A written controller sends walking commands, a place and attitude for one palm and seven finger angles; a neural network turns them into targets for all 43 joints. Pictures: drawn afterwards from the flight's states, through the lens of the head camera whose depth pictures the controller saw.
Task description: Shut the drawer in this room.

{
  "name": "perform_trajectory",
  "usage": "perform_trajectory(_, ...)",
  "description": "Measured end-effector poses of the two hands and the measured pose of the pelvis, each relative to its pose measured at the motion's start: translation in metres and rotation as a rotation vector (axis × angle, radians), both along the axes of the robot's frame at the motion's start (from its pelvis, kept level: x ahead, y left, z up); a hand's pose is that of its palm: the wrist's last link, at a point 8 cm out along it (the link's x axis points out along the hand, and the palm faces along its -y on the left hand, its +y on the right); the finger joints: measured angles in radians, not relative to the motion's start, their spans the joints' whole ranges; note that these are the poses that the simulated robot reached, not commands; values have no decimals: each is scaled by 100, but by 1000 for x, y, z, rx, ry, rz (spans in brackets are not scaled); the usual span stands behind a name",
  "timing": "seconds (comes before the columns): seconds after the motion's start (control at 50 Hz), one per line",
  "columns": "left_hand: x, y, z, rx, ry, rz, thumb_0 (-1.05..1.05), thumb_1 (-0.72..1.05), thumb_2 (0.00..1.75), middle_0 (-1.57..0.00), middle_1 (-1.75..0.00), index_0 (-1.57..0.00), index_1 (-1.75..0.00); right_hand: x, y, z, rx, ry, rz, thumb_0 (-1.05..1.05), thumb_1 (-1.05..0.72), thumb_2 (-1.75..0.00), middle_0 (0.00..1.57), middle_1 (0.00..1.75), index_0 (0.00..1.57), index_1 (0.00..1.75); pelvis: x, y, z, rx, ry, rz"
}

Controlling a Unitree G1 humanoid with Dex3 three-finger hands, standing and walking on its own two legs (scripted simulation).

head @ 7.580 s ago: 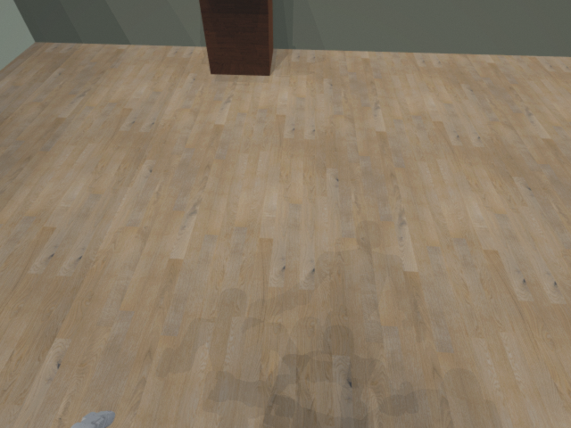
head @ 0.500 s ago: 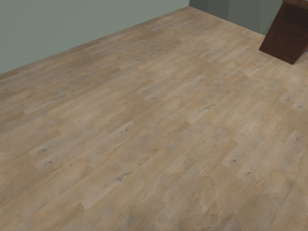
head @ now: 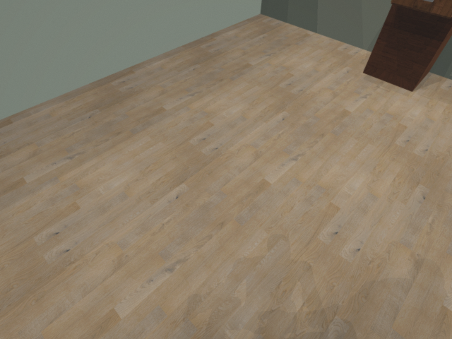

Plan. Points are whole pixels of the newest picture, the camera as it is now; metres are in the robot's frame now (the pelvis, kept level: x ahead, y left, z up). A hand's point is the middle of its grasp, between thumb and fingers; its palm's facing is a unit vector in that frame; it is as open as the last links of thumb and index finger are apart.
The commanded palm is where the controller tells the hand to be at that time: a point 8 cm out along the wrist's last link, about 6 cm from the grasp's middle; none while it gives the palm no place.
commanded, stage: turn or walk to find it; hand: left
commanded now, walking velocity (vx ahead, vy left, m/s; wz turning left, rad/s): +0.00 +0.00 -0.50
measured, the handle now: out of the picture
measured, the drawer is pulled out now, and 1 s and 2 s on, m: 0.17 0.17 0.17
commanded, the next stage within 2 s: stand and wait in 0.24 s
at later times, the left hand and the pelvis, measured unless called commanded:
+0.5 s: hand out of the picture +0.03 +0.16 -0.18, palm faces -0.08 -0.97 -0.22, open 7.3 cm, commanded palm none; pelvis -0.02 -0.01 -0.01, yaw -6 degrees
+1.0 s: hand out of the picture +0.02 +0.22 -0.18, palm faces +0.00 -0.96 -0.29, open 7.3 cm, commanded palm none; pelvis -0.02 +0.01 -0.01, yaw -2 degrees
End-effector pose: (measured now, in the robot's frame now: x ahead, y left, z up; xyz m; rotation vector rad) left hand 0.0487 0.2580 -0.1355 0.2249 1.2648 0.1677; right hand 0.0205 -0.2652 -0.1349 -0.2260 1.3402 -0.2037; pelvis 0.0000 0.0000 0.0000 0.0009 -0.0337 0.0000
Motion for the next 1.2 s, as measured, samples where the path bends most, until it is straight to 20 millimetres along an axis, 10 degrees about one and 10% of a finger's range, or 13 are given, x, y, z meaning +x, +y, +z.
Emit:
perform_trajectory(0.36,2,-28,-11,16,34,-78,0,91,89,-20,-30,-20,-30,-1,-6,-32,58,-64,-89,0,-90,-90,20,29,20,30,-14,-18,-21,14,19,-100)
perform_trajectory(0.52,-19,-45,-10,-43,67,-64,0,91,89,-20,-30,-20,-30,1,3,-15,51,-72,-87,0,-91,-90,20,29,20,30,-19,-12,-9,11,34,-113)
perform_trajectory(0.9,-24,21,-11,22,40,-4,0,91,90,-20,-30,-20,-30,-14,37,-7,46,-30,-25,0,-90,-90,20,29,20,30,-21,13,-8,9,17,-42)
perform_trajectory(1.2,-47,-24,-15,-61,112,22,0,91,89,-20,-30,-20,-30,-10,31,-10,67,-2,4,0,-91,-90,20,29,20,30,-13,3,-5,-4,29,-29)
